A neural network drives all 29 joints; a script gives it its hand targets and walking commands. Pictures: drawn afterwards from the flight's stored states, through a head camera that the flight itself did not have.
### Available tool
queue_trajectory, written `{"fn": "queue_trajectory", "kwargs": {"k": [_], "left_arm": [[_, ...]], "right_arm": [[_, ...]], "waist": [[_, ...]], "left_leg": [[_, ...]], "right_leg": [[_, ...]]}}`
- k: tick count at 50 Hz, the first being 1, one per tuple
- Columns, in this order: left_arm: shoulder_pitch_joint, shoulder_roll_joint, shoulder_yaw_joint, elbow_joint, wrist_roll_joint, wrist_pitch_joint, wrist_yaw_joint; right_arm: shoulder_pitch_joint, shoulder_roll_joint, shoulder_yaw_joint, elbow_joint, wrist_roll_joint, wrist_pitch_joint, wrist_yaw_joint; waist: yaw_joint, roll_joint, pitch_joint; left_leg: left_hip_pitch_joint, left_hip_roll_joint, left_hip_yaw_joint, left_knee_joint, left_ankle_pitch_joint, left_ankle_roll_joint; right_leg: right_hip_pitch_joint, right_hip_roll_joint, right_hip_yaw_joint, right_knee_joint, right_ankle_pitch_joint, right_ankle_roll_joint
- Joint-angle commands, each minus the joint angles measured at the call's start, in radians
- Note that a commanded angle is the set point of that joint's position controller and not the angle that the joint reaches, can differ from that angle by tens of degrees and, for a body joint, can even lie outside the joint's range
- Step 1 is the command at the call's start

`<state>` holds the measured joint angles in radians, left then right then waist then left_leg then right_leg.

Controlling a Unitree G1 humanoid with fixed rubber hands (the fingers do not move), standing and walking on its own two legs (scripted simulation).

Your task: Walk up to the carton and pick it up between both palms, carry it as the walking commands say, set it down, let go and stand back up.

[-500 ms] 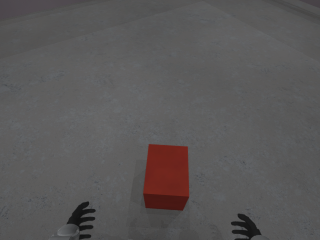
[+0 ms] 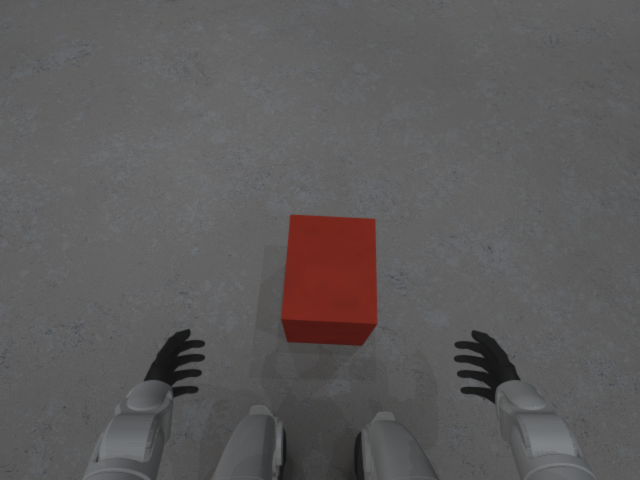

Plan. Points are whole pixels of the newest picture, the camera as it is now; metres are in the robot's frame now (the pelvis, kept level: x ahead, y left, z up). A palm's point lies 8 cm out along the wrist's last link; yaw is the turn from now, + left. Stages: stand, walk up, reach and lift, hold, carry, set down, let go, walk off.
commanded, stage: reach and lift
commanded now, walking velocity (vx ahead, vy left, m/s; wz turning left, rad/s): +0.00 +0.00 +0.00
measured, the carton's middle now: (328, 284) +0.54 -0.03 -0.57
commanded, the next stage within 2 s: none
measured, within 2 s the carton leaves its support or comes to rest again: neither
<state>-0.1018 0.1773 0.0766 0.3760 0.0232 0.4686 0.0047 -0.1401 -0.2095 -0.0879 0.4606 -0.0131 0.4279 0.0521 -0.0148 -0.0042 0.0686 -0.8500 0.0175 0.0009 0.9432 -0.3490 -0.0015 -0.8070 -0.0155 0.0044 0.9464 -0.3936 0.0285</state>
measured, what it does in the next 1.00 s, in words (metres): lowers itself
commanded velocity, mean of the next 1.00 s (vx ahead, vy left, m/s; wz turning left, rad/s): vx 0.00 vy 0.00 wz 0.00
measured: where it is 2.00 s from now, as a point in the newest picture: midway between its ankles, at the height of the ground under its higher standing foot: outside the picture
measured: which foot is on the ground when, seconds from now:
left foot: down 0.00-1.00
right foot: down 0.00-1.00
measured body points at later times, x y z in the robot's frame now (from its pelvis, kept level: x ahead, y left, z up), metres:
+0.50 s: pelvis -0.02 -0.01 -0.03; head +0.21 +0.00 +0.35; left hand +0.39 +0.20 -0.14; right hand +0.39 -0.23 -0.14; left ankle +0.06 +0.12 -0.68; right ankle +0.03 -0.13 -0.68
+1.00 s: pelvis -0.04 +0.00 -0.06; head +0.30 -0.01 +0.24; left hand +0.53 +0.18 -0.17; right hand +0.52 -0.22 -0.16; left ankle +0.06 +0.12 -0.68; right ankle +0.04 -0.13 -0.68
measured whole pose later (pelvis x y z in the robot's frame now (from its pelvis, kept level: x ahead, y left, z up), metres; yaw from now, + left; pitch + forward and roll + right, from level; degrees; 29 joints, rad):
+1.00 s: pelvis -0.04 +0.00 -0.06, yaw -1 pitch +39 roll +0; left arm -1.31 0.33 0.25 0.91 -0.05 0.24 0.06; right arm -1.30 -0.32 -0.28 0.87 0.02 0.23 -0.05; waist -0.02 0.00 0.17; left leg -1.48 0.01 0.00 1.08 -0.28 0.00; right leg -1.46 0.01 0.05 1.10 -0.33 0.04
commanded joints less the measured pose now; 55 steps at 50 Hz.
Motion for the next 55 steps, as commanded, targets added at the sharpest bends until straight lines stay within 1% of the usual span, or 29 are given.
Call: {"fn": "queue_trajectory", "kwargs": {"k": [1, 5, 6, 7, 8, 9, 10, 13, 14, 15, 17, 18, 20, 22, 26, 28, 31, 33, 34, 36, 41, 42, 43, 44, 46, 47, 49, 51, 55], "left_arm": [[-0.122, 0.089, 0.007, -0.047, -0.004, 0.025, 0.000], [-0.329, 0.077, -0.004, 0.029, -0.036, 0.012, -0.010], [-0.408, 0.095, 0.025, -0.002, -0.046, 0.000, -0.008], [-0.410, 0.104, 0.021, 0.032, -0.063, 0.001, -0.009], [-0.539, 0.130, 0.037, -0.005, -0.053, -0.014, 0.000], [-0.560, 0.131, 0.055, 0.028, -0.051, -0.014, -0.003], [-0.612, 0.161, 0.059, 0.045, -0.048, -0.011, 0.002], [-0.611, 0.180, 0.119, 0.098, -0.019, -0.028, 0.023], [-0.600, 0.175, 0.134, 0.120, -0.036, -0.030, 0.026], [-0.618, 0.153, 0.096, 0.128, -0.049, -0.032, 0.029], [-0.698, 0.192, 0.136, 0.147, -0.032, -0.036, 0.042], [-0.679, 0.156, 0.108, 0.170, -0.058, -0.041, 0.033], [-0.737, 0.180, 0.131, 0.132, -0.059, -0.077, 0.039], [-0.858, 0.150, 0.077, 0.126, -0.084, -0.105, 0.038], [-0.775, 0.159, 0.122, 0.268, -0.047, -0.165, 0.029], [-0.895, 0.188, 0.138, 0.199, -0.054, -0.209, 0.034], [-1.030, 0.162, 0.108, 0.272, -0.057, -0.256, 0.034], [-1.053, 0.230, 0.190, 0.295, -0.026, -0.277, 0.037], [-1.134, 0.241, 0.167, 0.295, -0.040, -0.272, 0.031], [-1.187, 0.266, 0.161, 0.343, -0.047, -0.259, 0.036], [-1.419, 0.261, 0.170, 0.399, -0.066, -0.237, 0.049], [-1.406, 0.241, 0.145, 0.406, -0.099, -0.231, 0.050], [-1.440, 0.300, 0.188, 0.438, -0.086, -0.236, 0.055], [-1.380, 0.259, 0.163, 0.491, -0.086, -0.229, 0.044], [-1.500, 0.305, 0.172, 0.341, -0.078, -0.251, 0.057], [-1.483, 0.291, 0.192, 0.461, -0.075, -0.243, 0.050], [-1.515, 0.330, 0.212, 0.351, -0.068, -0.272, 0.066], [-1.474, 0.293, 0.227, 0.449, -0.062, -0.283, 0.046], [-1.513, 0.316, 0.229, 0.288, -0.052, -0.313, 0.041]], "right_arm": [[-0.098, -0.113, -0.026, -0.022, 0.010, 0.033, -0.014], [-0.298, -0.114, -0.046, 0.009, 0.013, 0.025, -0.025], [-0.356, -0.134, -0.067, 0.004, -0.003, 0.017, -0.027], [-0.390, -0.137, -0.080, 0.014, 0.010, 0.018, -0.030], [-0.476, -0.138, -0.091, -0.016, -0.001, 0.013, -0.035], [-0.475, -0.101, -0.047, 0.055, 0.040, 0.017, -0.033], [-0.510, -0.104, -0.083, 0.050, 0.031, 0.022, -0.047], [-0.571, -0.141, -0.085, 0.070, 0.041, 0.001, -0.058], [-0.615, -0.156, -0.105, 0.027, 0.035, -0.013, -0.066], [-0.625, -0.163, -0.114, 0.033, 0.013, -0.015, -0.069], [-0.674, -0.162, -0.094, 0.097, 0.030, -0.010, -0.075], [-0.661, -0.158, -0.092, 0.092, 0.031, -0.019, -0.089], [-0.705, -0.160, -0.099, 0.088, 0.052, -0.046, -0.087], [-0.784, -0.180, -0.146, 0.114, 0.045, -0.081, -0.087], [-0.728, -0.105, -0.128, 0.234, 0.050, -0.136, -0.097], [-0.821, -0.159, -0.164, 0.168, 0.052, -0.183, -0.092], [-0.885, -0.130, -0.165, 0.265, 0.076, -0.227, -0.098], [-1.013, -0.183, -0.191, 0.177, 0.075, -0.252, -0.119], [-1.053, -0.197, -0.191, 0.190, 0.068, -0.251, -0.121], [-1.083, -0.174, -0.153, 0.259, 0.078, -0.228, -0.119], [-1.315, -0.261, -0.198, 0.292, 0.053, -0.225, -0.119], [-1.310, -0.267, -0.197, 0.311, 0.026, -0.217, -0.117], [-1.398, -0.276, -0.206, 0.262, 0.014, -0.215, -0.122], [-1.331, -0.224, -0.181, 0.346, 0.044, -0.207, -0.117], [-1.437, -0.279, -0.220, 0.232, 0.033, -0.220, -0.111], [-1.474, -0.278, -0.193, 0.263, 0.040, -0.219, -0.108], [-1.405, -0.285, -0.222, 0.283, 0.020, -0.238, -0.106], [-1.386, -0.263, -0.197, 0.352, 0.039, -0.243, -0.105], [-1.413, -0.245, -0.184, 0.212, 0.056, -0.255, -0.102]], "waist": [[-0.015, 0.018, -0.385], [-0.030, 0.009, -0.311], [-0.036, -0.067, -0.363], [-0.012, 0.012, -0.346], [-0.033, -0.011, -0.404], [0.017, 0.015, -0.425], [-0.015, -0.006, -0.495], [0.032, 0.040, -0.634], [0.050, -0.022, -0.673], [-0.002, -0.032, -0.723], [0.036, -0.018, -0.799], [-0.009, -0.071, -0.788], [0.018, 0.009, -0.839], [-0.032, 0.019, -0.863], [0.000, 0.016, -0.836], [-0.015, -0.020, -0.993], [-0.031, 0.042, -0.908], [0.026, 0.094, -0.961], [-0.011, 0.059, -0.987], [0.014, 0.043, -0.944], [-0.023, 0.044, -1.037], [-0.067, 0.002, -1.070], [-0.023, -0.049, -1.108], [-0.016, 0.028, -1.106], [-0.026, 0.030, -1.336], [0.004, -0.001, -1.254], [-0.019, 0.013, -1.396], [0.005, 0.017, -1.312], [0.034, 0.053, -1.590]], "left_leg": [[0.285, -0.034, 0.019, -0.123, 0.001, -0.028], [0.178, -0.034, 0.027, -0.086, -0.078, -0.027], [0.199, -0.030, 0.028, -0.077, -0.093, -0.011], [0.187, -0.042, 0.015, -0.078, -0.088, -0.022], [0.192, -0.039, 0.018, -0.076, -0.059, -0.016], [0.146, -0.048, 0.041, -0.044, -0.036, -0.014], [0.170, -0.040, 0.043, -0.049, -0.065, -0.004], [0.173, -0.053, 0.029, -0.005, 0.088, -0.018], [0.179, -0.056, 0.036, 0.002, 0.120, -0.014], [0.176, -0.049, 0.037, 0.007, 0.184, -0.014], [0.173, -0.063, 0.037, -0.006, 0.127, -0.020], [0.176, -0.059, 0.051, 0.017, 0.184, -0.015], [0.193, -0.066, 0.025, 0.020, 0.235, -0.023], [0.180, -0.061, 0.010, 0.010, 0.231, -0.032], [0.118, -0.086, 0.034, 0.047, 0.429, -0.030], [0.062, -0.082, 0.027, 0.065, 0.477, -0.035], [0.072, -0.070, 0.003, 0.070, 0.449, -0.029], [0.139, -0.075, 0.007, 0.093, 0.460, -0.029], [0.056, -0.068, 0.021, 0.088, 0.405, -0.039], [-0.008, -0.080, 0.035, 0.070, 0.276, -0.025], [0.014, -0.067, 0.027, 0.090, 0.214, -0.035], [0.006, -0.064, 0.025, 0.084, 0.186, -0.028], [-0.022, -0.069, 0.024, 0.097, 0.236, -0.019], [0.037, -0.066, 0.019, 0.075, 0.279, -0.024], [0.156, -0.075, 0.019, 0.108, 0.340, -0.028], [0.122, -0.073, 0.014, 0.106, 0.319, -0.015], [0.206, -0.065, 0.018, 0.121, 0.474, -0.019], [0.143, -0.086, 0.045, 0.138, 0.516, -0.021], [0.315, -0.092, 0.036, 0.185, 0.751, -0.012]], "right_leg": [[0.069, 0.031, -0.045, -0.151, -0.013, -0.018], [-0.020, 0.035, -0.035, -0.109, -0.068, -0.016], [0.009, 0.027, -0.030, -0.123, -0.090, -0.019], [-0.017, 0.036, -0.035, -0.090, -0.078, -0.020], [-0.032, 0.043, -0.043, -0.081, -0.048, -0.007], [0.009, 0.021, -0.009, -0.079, -0.030, -0.012], [0.038, 0.031, -0.029, -0.074, -0.040, 0.000], [0.003, 0.046, -0.031, -0.020, 0.082, 0.006], [0.039, 0.045, -0.035, -0.022, 0.109, 0.006], [0.039, 0.053, -0.048, -0.008, 0.194, 0.013], [0.064, 0.060, -0.056, -0.011, 0.120, 0.011], [0.047, 0.062, -0.042, -0.020, 0.192, 0.018], [0.015, 0.062, -0.043, 0.000, 0.226, 0.012], [-0.046, 0.068, -0.056, 0.006, 0.240, 0.018], [-0.092, 0.064, -0.032, 0.007, 0.411, 0.033], [-0.023, 0.069, -0.025, 0.043, 0.503, 0.036], [-0.207, 0.073, -0.033, 0.054, 0.400, 0.031], [-0.248, 0.063, -0.008, 0.037, 0.365, 0.025], [-0.194, 0.070, -0.018, 0.027, 0.358, 0.032], [-0.201, 0.067, -0.033, 0.035, 0.236, 0.040], [-0.282, 0.074, -0.054, 0.042, 0.164, 0.025], [-0.209, 0.074, -0.063, 0.043, 0.158, 0.025], [-0.218, 0.074, -0.060, 0.045, 0.204, 0.040], [-0.215, 0.082, -0.059, 0.062, 0.239, 0.034], [-0.191, 0.094, -0.062, 0.082, 0.264, 0.029], [-0.256, 0.087, -0.068, 0.076, 0.214, 0.038], [-0.212, 0.095, -0.067, 0.086, 0.380, 0.032], [-0.205, 0.087, -0.050, 0.064, 0.434, 0.036], [-0.140, 0.095, -0.039, 0.114, 0.633, 0.026]]}}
